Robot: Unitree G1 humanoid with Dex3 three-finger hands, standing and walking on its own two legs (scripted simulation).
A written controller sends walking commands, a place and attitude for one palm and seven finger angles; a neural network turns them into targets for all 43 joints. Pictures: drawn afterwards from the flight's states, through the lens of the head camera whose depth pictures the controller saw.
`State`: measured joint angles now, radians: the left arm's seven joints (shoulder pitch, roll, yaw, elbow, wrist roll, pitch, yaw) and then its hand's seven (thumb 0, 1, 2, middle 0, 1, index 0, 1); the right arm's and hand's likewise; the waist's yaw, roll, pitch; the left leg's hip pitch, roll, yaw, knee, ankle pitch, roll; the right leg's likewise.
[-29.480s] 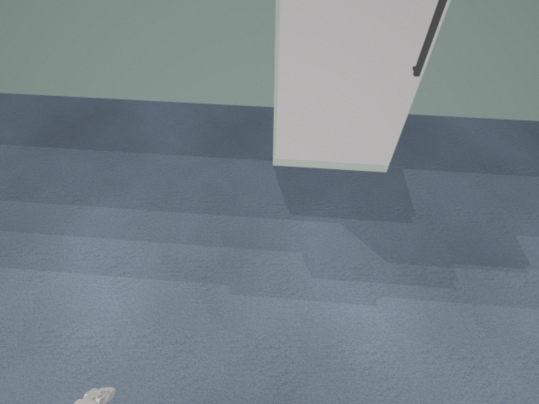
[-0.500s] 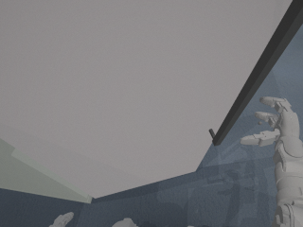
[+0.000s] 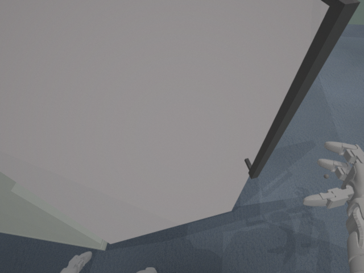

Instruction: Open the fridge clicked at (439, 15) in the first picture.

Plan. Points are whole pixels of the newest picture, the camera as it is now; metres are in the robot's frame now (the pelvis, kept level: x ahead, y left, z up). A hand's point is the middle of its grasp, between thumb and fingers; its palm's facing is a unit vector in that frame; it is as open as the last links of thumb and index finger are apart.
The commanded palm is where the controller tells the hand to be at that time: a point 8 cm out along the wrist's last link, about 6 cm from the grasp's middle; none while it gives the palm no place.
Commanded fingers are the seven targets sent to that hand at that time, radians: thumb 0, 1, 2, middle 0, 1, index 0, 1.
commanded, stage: slip the hand off the handle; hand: right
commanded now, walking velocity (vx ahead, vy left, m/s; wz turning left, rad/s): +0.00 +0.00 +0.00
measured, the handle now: (275, 117) +0.43 -0.15 +0.11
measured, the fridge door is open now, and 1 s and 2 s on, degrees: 67 67 67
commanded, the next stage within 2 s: draw the hand back to the body in 0.36 s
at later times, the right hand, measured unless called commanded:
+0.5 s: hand (342, 209) +0.27 -0.29 +0.03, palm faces +0.24 +0.96 -0.16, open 14.7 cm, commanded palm +0.24 -0.33 +0.05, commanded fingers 0.00 0.55 -0.20 0.25 1.15 0.25 1.15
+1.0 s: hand out of the picture +0.22 -0.28 +0.10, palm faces -0.05 +1.00 -0.08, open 14.6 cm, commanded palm +0.19 -0.32 +0.12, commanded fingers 0.00 0.30 -0.32 0.24 1.00 0.24 1.00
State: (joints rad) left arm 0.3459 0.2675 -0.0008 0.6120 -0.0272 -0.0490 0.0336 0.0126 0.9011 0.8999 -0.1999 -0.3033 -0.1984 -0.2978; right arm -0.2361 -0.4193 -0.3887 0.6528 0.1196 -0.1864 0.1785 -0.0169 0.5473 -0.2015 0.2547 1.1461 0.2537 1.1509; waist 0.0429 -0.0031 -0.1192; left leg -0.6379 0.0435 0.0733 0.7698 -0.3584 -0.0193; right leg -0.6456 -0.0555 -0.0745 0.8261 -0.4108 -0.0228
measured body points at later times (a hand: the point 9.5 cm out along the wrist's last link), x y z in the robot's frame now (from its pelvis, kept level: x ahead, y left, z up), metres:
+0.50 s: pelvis -0.01 +0.00 +0.00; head +0.03 -0.01 +0.45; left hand +0.16 +0.24 -0.08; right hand +0.25 -0.34 +0.04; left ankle +0.01 +0.14 -0.70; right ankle -0.01 -0.10 -0.70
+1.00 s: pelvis -0.01 +0.00 +0.00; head +0.00 -0.01 +0.45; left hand +0.16 +0.24 -0.06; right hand +0.21 -0.33 +0.11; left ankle +0.01 +0.14 -0.70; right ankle -0.01 -0.10 -0.70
